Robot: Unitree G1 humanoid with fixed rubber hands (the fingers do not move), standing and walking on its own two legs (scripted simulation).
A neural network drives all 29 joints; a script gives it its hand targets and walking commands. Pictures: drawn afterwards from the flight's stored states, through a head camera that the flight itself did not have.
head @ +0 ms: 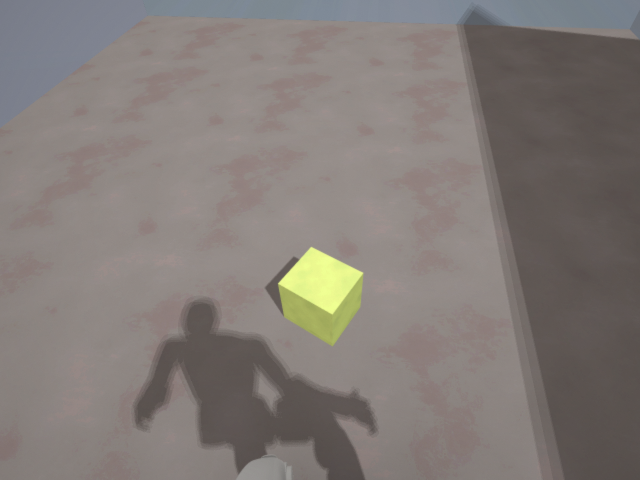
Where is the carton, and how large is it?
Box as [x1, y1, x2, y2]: [278, 247, 362, 345]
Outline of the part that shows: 311,247 278,283 283,312 286,318 332,345 359,307 362,272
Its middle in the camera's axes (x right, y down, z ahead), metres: +0.01 +0.19 +1.32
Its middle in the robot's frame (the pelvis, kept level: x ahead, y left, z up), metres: +0.80 +0.02 -0.64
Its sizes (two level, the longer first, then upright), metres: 0.209 0.187 0.207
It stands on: the floor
